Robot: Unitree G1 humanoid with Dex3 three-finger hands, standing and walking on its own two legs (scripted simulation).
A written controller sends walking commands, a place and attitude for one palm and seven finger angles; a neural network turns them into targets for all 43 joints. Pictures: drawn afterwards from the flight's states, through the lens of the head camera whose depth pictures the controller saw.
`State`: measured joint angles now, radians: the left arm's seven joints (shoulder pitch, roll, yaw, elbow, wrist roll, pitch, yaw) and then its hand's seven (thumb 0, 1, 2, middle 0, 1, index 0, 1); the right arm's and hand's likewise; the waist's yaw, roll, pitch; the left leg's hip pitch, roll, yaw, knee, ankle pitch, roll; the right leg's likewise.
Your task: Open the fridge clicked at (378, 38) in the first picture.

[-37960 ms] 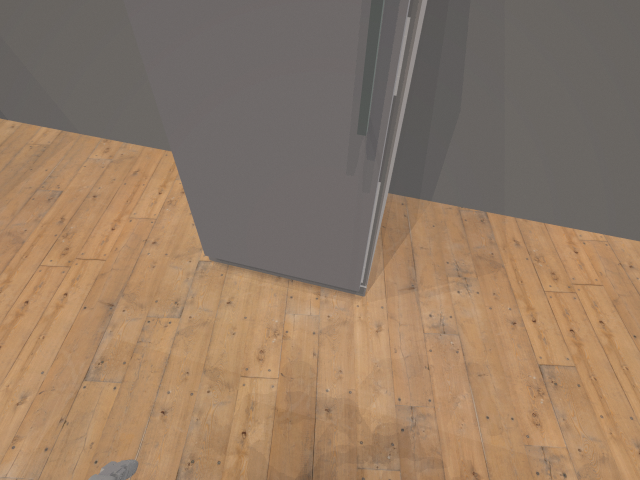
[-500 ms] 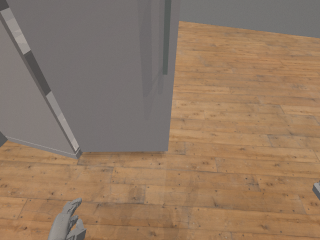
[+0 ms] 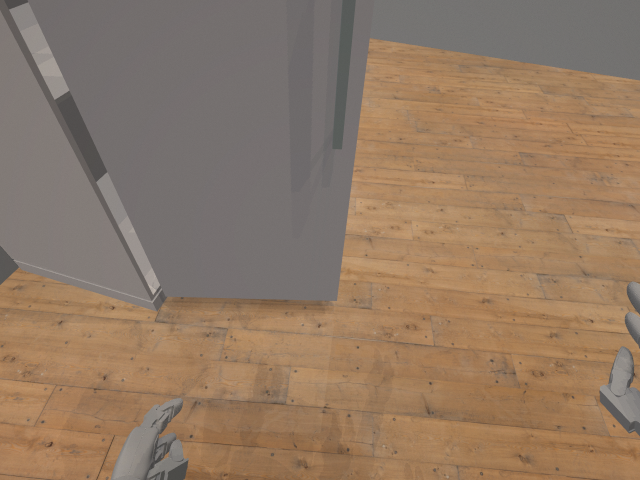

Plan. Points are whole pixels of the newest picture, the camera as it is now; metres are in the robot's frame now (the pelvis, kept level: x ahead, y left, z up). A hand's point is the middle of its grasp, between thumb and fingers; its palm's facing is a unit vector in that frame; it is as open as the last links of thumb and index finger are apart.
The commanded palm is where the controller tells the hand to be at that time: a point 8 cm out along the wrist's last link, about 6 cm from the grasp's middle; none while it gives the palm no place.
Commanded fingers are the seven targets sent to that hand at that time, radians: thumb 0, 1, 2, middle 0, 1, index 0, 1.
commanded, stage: let the arm hang, fingers relaxed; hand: right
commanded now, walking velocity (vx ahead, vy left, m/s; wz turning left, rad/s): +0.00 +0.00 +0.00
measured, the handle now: (346, 16) +0.77 +0.00 +0.25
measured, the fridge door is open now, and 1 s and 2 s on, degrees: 73 73 73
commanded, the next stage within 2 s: look to check the result in 1.06 s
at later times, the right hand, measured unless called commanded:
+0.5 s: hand out of the picture -0.06 -0.21 -0.17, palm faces +0.03 +0.97 -0.23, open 7.2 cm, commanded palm none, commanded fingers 0.00 -0.90 -0.90 0.20 0.30 0.20 0.30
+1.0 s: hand out of the picture +0.00 -0.19 -0.17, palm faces +0.01 +0.98 -0.19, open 7.3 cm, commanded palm none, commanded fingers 0.00 -0.90 -0.90 0.20 0.30 0.20 0.30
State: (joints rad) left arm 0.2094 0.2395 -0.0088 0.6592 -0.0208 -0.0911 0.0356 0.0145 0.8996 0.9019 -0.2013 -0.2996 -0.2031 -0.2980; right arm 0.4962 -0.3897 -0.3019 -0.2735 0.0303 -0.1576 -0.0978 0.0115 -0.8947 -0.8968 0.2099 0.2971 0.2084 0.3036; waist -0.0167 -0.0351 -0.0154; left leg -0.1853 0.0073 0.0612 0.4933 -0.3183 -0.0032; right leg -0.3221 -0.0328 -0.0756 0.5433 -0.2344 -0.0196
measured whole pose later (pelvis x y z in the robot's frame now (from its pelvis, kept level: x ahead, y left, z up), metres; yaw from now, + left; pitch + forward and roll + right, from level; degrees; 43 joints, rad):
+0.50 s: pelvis -0.03 -0.01 +0.00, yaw -1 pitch +0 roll +2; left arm 0.32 0.18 0.00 1.03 0.02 0.04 0.02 0.01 0.90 0.90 -0.20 -0.30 -0.20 -0.30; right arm 0.34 -0.21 -0.01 1.06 -0.01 0.03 -0.02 0.00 -0.94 -0.90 0.21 0.30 0.20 0.30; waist 0.01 -0.03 0.05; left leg -0.19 0.02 0.09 0.46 -0.27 -0.01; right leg -0.33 -0.02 -0.05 0.51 -0.17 -0.04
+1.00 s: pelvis -0.02 -0.01 +0.01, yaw +0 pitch +0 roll +1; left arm 0.24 0.19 0.02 1.10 0.02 0.01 0.02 0.01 0.91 0.90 -0.20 -0.30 -0.20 -0.30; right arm 0.23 -0.17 -0.01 1.12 -0.02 -0.01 -0.02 0.00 -0.91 -0.90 0.20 0.30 0.20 0.30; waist 0.01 -0.01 0.03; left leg -0.16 0.03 0.06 0.42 -0.25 -0.02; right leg -0.28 0.00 -0.08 0.43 -0.15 -0.04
